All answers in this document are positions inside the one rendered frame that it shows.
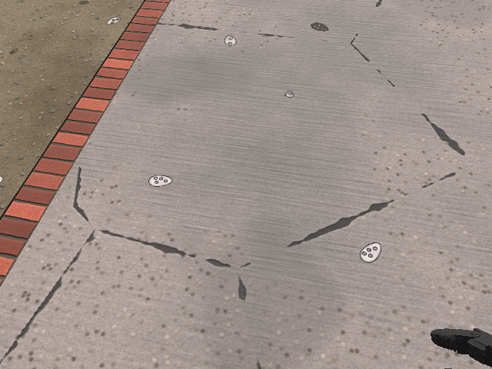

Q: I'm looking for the right robot hand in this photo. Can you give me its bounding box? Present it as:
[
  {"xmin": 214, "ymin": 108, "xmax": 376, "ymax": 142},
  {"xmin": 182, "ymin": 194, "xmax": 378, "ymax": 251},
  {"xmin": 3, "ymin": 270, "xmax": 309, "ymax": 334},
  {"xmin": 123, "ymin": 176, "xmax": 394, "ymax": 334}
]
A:
[{"xmin": 430, "ymin": 328, "xmax": 492, "ymax": 369}]

